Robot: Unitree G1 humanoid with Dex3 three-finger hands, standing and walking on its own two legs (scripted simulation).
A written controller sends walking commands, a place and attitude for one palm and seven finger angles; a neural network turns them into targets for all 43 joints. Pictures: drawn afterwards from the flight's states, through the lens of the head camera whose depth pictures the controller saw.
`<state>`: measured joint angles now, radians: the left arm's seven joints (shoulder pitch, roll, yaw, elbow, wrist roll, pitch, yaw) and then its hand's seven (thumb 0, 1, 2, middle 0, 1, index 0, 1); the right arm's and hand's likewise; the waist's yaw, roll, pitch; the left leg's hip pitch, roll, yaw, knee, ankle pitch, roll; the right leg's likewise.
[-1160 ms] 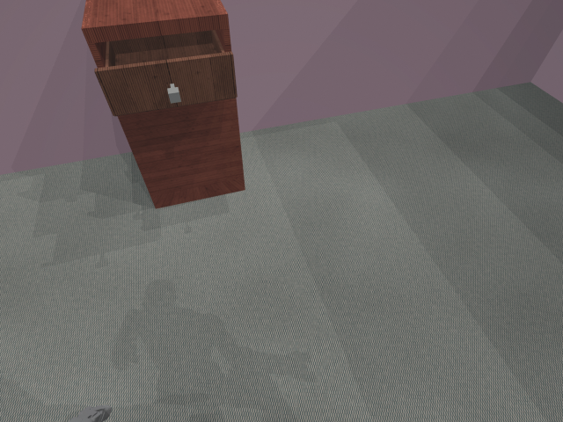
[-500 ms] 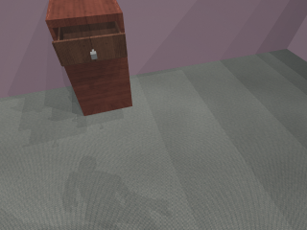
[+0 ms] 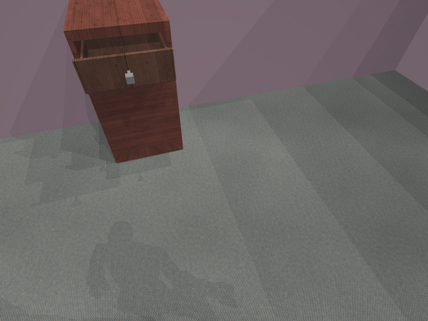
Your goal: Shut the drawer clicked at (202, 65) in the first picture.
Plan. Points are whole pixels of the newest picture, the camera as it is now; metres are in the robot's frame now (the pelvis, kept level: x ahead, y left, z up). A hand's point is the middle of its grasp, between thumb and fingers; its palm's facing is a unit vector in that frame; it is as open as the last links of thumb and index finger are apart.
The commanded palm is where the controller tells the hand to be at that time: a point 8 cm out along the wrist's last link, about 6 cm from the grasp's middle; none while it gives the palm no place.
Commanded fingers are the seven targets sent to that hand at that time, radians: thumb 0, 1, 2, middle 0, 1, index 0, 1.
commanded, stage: look at it before walking up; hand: left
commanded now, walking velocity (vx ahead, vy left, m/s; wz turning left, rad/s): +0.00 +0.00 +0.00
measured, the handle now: (129, 76) +1.00 +0.40 -0.08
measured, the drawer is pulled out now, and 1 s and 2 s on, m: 0.18 0.18 0.18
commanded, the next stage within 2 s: walk to a spot facing it in 0.48 s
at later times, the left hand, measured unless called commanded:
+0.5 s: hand out of the picture +0.07 +0.24 -0.16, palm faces -0.03 -0.95 -0.32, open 7.4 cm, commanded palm none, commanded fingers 0.00 0.90 0.90 -0.20 -0.30 -0.20 -0.30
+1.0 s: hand out of the picture +0.06 +0.20 -0.19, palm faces -0.06 -0.99 -0.13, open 7.4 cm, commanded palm none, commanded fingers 0.00 0.90 0.90 -0.20 -0.30 -0.20 -0.30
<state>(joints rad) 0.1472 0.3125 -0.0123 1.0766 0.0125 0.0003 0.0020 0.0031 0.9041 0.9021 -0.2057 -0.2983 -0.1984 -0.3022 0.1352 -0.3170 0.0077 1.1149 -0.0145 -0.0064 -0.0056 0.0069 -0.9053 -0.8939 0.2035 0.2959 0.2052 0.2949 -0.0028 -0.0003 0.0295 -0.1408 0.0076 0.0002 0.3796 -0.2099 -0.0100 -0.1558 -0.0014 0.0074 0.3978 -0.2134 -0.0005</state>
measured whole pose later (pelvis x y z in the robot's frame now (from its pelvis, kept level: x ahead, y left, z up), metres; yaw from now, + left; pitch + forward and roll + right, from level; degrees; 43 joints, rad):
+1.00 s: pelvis +0.08 +0.02 -0.01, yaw -4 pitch -1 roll -1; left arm 0.36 0.17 0.03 1.12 0.03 0.02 -0.02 0.01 0.91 0.90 -0.20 -0.30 -0.20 -0.30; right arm 0.43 -0.14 -0.01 1.13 -0.03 -0.07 -0.03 0.00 -0.91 -0.89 0.20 0.30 0.20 0.29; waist -0.03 -0.03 0.01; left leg -0.06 0.02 0.09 0.48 -0.40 0.02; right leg -0.40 -0.02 -0.04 1.02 -0.44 -0.03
